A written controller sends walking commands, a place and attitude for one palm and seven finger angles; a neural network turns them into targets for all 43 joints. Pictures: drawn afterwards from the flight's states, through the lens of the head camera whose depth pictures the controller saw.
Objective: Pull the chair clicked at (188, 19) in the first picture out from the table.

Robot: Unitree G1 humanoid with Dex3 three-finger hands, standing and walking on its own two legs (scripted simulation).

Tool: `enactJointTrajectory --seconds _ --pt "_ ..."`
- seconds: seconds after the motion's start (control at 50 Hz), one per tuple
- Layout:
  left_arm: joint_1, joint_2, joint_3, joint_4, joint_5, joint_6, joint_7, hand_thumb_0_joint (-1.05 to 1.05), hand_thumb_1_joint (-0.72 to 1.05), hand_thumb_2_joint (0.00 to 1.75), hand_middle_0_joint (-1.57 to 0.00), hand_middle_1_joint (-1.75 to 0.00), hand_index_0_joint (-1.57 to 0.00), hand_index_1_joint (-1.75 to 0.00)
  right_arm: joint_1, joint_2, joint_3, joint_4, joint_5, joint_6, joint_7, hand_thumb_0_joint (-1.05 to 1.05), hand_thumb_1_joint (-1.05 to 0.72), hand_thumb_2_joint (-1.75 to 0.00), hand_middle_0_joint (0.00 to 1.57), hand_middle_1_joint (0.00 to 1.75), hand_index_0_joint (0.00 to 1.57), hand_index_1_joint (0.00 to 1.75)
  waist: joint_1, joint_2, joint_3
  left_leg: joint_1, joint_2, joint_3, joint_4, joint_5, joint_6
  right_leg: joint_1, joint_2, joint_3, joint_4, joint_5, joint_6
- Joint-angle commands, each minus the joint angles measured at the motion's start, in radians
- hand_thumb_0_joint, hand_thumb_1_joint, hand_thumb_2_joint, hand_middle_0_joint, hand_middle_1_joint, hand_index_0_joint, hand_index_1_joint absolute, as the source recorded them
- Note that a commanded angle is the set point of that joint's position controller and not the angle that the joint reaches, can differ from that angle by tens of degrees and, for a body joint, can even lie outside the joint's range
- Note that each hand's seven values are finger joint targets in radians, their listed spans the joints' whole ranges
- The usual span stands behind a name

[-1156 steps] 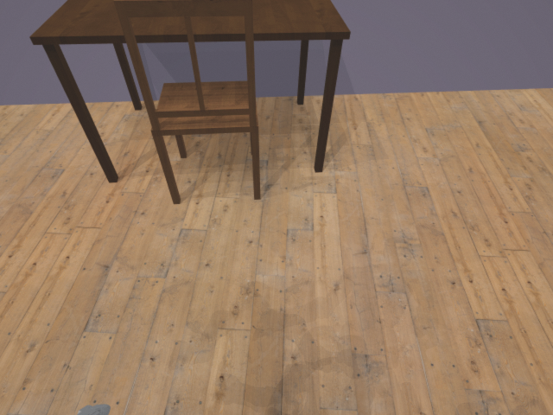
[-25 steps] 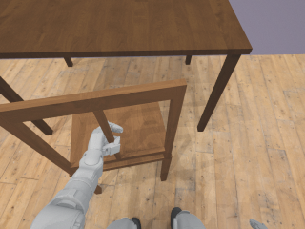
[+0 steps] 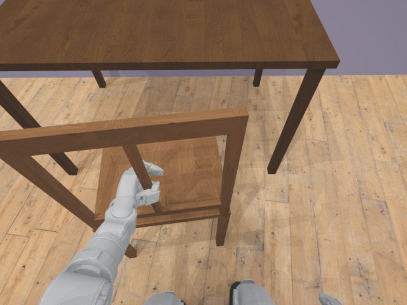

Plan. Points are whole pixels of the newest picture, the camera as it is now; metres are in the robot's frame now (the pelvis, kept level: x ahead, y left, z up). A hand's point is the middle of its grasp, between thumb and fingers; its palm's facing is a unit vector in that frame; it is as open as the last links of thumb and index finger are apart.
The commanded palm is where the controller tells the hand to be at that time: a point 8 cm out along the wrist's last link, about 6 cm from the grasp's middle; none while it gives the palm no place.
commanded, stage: step backward, pulling the chair out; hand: left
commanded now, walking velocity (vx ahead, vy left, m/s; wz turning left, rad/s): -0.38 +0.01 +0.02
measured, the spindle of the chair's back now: (146, 183) +0.37 +0.15 -0.06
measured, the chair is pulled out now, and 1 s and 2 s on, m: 0.23 0.31 0.51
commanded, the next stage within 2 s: stop walking, hand still on the chair in 1.98 s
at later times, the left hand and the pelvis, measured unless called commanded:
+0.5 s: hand (151, 209) +0.31 +0.13 -0.06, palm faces -0.01 -0.98 -0.22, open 5.3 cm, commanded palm +0.32 +0.18 -0.05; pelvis -0.05 +0.00 +0.00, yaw +0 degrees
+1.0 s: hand (146, 228) +0.27 +0.13 -0.06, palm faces +0.02 -0.97 -0.24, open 5.3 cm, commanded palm +0.27 +0.18 -0.05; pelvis -0.10 -0.01 +0.00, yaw -1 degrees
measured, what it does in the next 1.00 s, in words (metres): walks backwards: right foot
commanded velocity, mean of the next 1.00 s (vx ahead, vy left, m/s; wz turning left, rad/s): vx -0.38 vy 0.02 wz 0.01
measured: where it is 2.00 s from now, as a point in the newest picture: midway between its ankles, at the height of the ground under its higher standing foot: outside the picture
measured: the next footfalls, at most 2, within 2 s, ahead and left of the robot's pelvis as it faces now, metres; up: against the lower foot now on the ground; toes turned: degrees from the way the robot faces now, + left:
right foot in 0.44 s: +0.03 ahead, -0.14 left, +0.00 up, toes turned -4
left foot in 1.10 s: -0.08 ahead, +0.13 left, +0.00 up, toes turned -2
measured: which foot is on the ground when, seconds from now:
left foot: down 0.00-0.94, up 0.96-1.00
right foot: down 0.00-0.34, up 0.36-0.42, down 0.44-1.00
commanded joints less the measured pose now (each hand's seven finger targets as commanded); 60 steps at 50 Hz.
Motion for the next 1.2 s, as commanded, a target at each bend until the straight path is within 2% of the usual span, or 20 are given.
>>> enactJointTrajectory --seconds 0.0,0.14,0.2,0.26,0.34,0.4,0.44,0.48,0.56,0.6,0.64,0.68,0.74,0.82,0.86,0.94,1.02,1.1,1.14,1.18 --pt "-0.405 0.191 0.038 -0.225 0.023 -0.084 0.01 0.0 0.9 0.9 -0.5 -1.45 -0.5 -1.45 0.007 -0.151 -0.056 -0.083 0.003 -0.018 -0.013 0.0 -0.9 -0.9 0.2 0.3 0.2 0.3 0.0 0.072 -0.456 0.057 0.184 -0.126 -0.096 0.333 -0.012 0.291 -0.096 0.1 0.012 0.298 -0.048" --pt "-0.365 0.253 0.071 -0.173 0.014 -0.073 0.014 0.0 0.9 0.9 -0.5 -1.45 -0.5 -1.45 0.027 -0.139 -0.054 -0.07 0.021 -0.029 0.0 0.0 -0.9 -0.9 0.2 0.3 0.2 0.3 -0.001 -0.121 -0.487 0.079 0.014 -0.071 0.106 -0.202 -0.037 0.268 -0.299 0.261 -0.328 0.021 -0.122" --pt "-0.369 0.224 0.056 -0.196 0.015 -0.051 0.015 0.0 0.9 0.9 -0.5 -1.45 -0.5 -1.45 0.034 -0.146 -0.037 -0.065 0.02 -0.027 0.002 0.0 -0.9 -0.9 0.2 0.3 0.2 0.3 -0.025 -0.096 -0.501 0.146 0.042 -0.08 -0.096 -0.084 -0.023 0.28 -0.237 0.138 -0.27 0.053 -0.073" --pt "-0.374 0.19 0.028 -0.244 0.015 -0.06 0.016 0.0 0.9 0.9 -0.5 -1.45 -0.5 -1.45 -0.023 -0.173 -0.043 -0.122 0.015 -0.018 -0.004 0.0 -0.9 -0.9 0.2 0.3 0.2 0.3 0.002 0.178 -0.411 0.053 0.212 -0.196 -0.309 -0.053 0.05 0.23 -0.037 0.01 -0.048 -0.226 0.004" --pt "-0.469 0.148 0.009 -0.27 0.003 -0.065 0.004 0.0 0.9 0.9 -0.5 -1.45 -0.5 -1.45 -0.027 -0.151 -0.043 -0.116 0.009 -0.027 -0.014 0.0 -0.9 -0.9 0.2 0.3 0.2 0.3 0.001 0.182 -0.419 0.054 0.306 -0.214 -0.269 0.134 0.103 0.26 0.008 0.012 0.115 -0.171 -0.002" --pt "-0.434 0.162 0.013 -0.201 0.021 -0.072 0.0 0.0 0.9 0.9 -0.5 -1.45 -0.5 -1.45 -0.003 -0.151 -0.047 -0.079 0.001 -0.037 -0.011 0.0 -0.9 -0.9 0.2 0.3 0.2 0.3 -0.002 0.101 -0.406 0.095 0.234 -0.134 -0.143 0.3 0.041 0.278 -0.043 0.051 -0.03 0.126 -0.016" --pt "-0.451 0.177 0.003 -0.223 0.03 -0.086 -0.006 0.0 0.9 0.9 -0.5 -1.45 -0.5 -1.45 -0.033 -0.144 -0.046 -0.089 -0.001 -0.033 -0.01 0.0 -0.9 -0.9 0.2 0.3 0.2 0.3 0.001 0.124 -0.356 -0.028 0.191 -0.098 -0.153 0.004 0.003 0.243 -0.096 0.096 -0.041 -0.076 -0.046" --pt "-0.393 0.254 0.065 -0.209 0.024 -0.097 0.014 0.0 0.9 0.9 -0.5 -1.45 -0.5 -1.45 0.013 -0.146 -0.063 -0.076 0.007 -0.041 -0.015 0.0 -0.9 -0.9 0.2 0.3 0.2 0.3 0.004 -0.033 -0.39 0.04 0.108 -0.065 -0.037 -0.163 -0.015 0.161 -0.164 0.223 -0.208 -0.194 -0.081" --pt "-0.363 0.266 0.077 -0.183 0.027 -0.084 0.017 0.0 0.9 0.9 -0.5 -1.45 -0.5 -1.45 0.023 -0.13 -0.043 -0.044 0.007 -0.058 -0.008 0.0 -0.9 -0.9 0.2 0.3 0.2 0.3 -0.006 -0.133 -0.478 0.115 0.028 -0.065 0.087 -0.131 -0.039 0.243 -0.276 0.239 -0.293 0.101 -0.121" --pt "-0.388 0.25 0.068 -0.192 0.028 -0.074 0.014 0.0 0.9 0.9 -0.5 -1.45 -0.5 -1.45 0.023 -0.137 -0.032 -0.038 0.008 -0.055 -0.011 0.0 -0.9 -0.9 0.2 0.3 0.2 0.3 -0.016 -0.137 -0.485 0.153 0.055 -0.075 -0.074 0.02 -0.03 0.269 -0.213 0.136 -0.213 0.173 -0.07" --pt "-0.404 0.217 0.042 -0.22 0.027 -0.086 0.011 0.0 0.9 0.9 -0.5 -1.45 -0.5 -1.45 -0.015 -0.158 -0.038 -0.071 0.007 -0.051 -0.016 0.0 -0.9 -0.9 0.2 0.3 0.2 0.3 -0.004 0.039 -0.45 0.159 0.163 -0.143 -0.198 0.181 0.006 0.219 -0.082 0.051 -0.11 0.031 -0.009" --pt "-0.425 0.169 0.014 -0.211 0.024 -0.089 0.011 0.0 0.9 0.9 -0.5 -1.45 -0.5 -1.45 -0.034 -0.159 -0.042 -0.098 0.003 -0.046 -0.006 0.0 -0.9 -0.9 0.2 0.3 0.2 0.3 0.007 0.187 -0.397 0.088 0.287 -0.237 -0.332 -0.029 0.063 0.19 0.008 -0.005 0.048 -0.264 0.0" --pt "-0.449 0.176 0.038 -0.212 0.023 -0.095 0.006 0.0 0.9 0.9 -0.5 -1.45 -0.5 -1.45 -0.017 -0.146 -0.04 -0.074 -0.009 -0.06 -0.013 0.0 -0.9 -0.9 0.2 0.3 0.2 0.3 0.007 0.203 -0.428 0.18 0.344 -0.275 -0.263 0.266 0.112 0.167 0.017 0.012 0.132 -0.236 -0.01" --pt "-0.441 0.19 0.044 -0.181 0.044 -0.113 -0.006 0.0 0.9 0.9 -0.5 -1.45 -0.5 -1.45 -0.005 -0.144 -0.049 -0.051 -0.016 -0.075 0.0 0.0 -0.9 -0.9 0.2 0.3 0.2 0.3 -0.002 0.18 -0.428 0.202 0.277 -0.17 -0.124 0.445 0.061 0.257 -0.018 0.035 -0.067 0.084 -0.016" --pt "-0.438 0.219 0.048 -0.179 0.049 -0.112 -0.008 0.0 0.9 0.9 -0.5 -1.45 -0.5 -1.45 -0.036 -0.145 -0.052 -0.064 -0.013 -0.068 -0.006 0.0 -0.9 -0.9 0.2 0.3 0.2 0.3 0.002 0.168 -0.38 0.024 0.233 -0.131 -0.144 0.177 0.019 0.299 -0.065 0.066 -0.054 0.033 -0.04" --pt "-0.371 0.308 0.1 -0.173 0.033 -0.106 0.016 0.0 0.9 0.9 -0.5 -1.45 -0.5 -1.45 -0.003 -0.126 -0.056 -0.05 0.002 -0.075 -0.008 0.0 -0.9 -0.9 0.2 0.3 0.2 0.3 0.008 -0.122 -0.444 0.113 0.034 -0.055 0.21 -0.163 -0.046 0.167 -0.312 0.309 -0.347 -0.123 -0.149" --pt "-0.347 0.275 0.109 -0.186 0.034 -0.055 0.009 0.0 0.9 0.9 -0.5 -1.45 -0.5 -1.45 0.002 -0.123 -0.024 -0.043 -0.002 -0.073 -0.006 0.0 -0.9 -0.9 0.2 0.3 0.2 0.3 0.0 -0.161 -0.463 0.061 0.034 -0.105 0.079 -0.193 -0.041 0.365 -0.29 0.185 -0.248 0.282 -0.136" --pt "-0.383 0.227 0.067 -0.222 0.028 -0.028 0.003 0.0 0.9 0.9 -0.5 -1.45 -0.5 -1.45 0.004 -0.185 -0.048 -0.065 -0.003 -0.044 -0.016 0.0 -0.9 -0.9 0.2 0.3 0.2 0.3 0.007 0.068 -0.439 0.189 0.208 -0.192 -0.23 0.427 0.023 0.304 -0.065 0.026 -0.055 0.238 0.002" --pt "-0.472 0.141 0.008 -0.294 0.03 -0.041 -0.014 0.0 0.9 0.9 -0.5 -1.45 -0.5 -1.45 -0.035 -0.148 -0.04 -0.113 -0.017 -0.026 0.002 0.0 -0.9 -0.9 0.2 0.3 0.2 0.3 0.002 0.274 -0.443 0.156 0.297 -0.241 -0.286 0.368 0.071 0.246 -0.007 -0.008 0.121 -0.128 0.003" --pt "-0.449 0.152 0.036 -0.257 0.029 -0.046 -0.004 0.0 0.9 0.9 -0.5 -1.45 -0.5 -1.45 -0.012 -0.141 -0.047 -0.087 -0.027 -0.024 0.005 0.0 -0.9 -0.9 0.2 0.3 0.2 0.3 0.008 0.271 -0.42 0.252 0.341 -0.282 -0.221 0.629 0.115 0.151 0.005 0.015 0.15 -0.249 -0.011"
